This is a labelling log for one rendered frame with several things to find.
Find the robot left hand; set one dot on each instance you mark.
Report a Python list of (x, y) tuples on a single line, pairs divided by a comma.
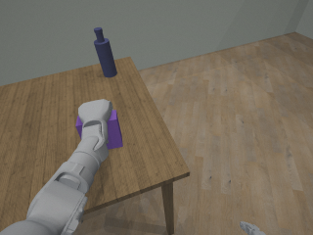
[(96, 109)]

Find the left robot upper arm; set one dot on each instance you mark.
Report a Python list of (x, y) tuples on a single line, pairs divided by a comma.
[(57, 212)]

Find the table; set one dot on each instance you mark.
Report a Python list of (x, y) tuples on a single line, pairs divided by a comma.
[(38, 134)]

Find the left robot forearm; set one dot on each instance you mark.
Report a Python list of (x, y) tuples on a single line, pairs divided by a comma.
[(79, 170)]

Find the robot right hand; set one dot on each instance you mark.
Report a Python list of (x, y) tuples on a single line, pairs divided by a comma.
[(250, 229)]

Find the sponge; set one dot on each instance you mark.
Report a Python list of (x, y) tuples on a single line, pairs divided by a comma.
[(114, 132)]

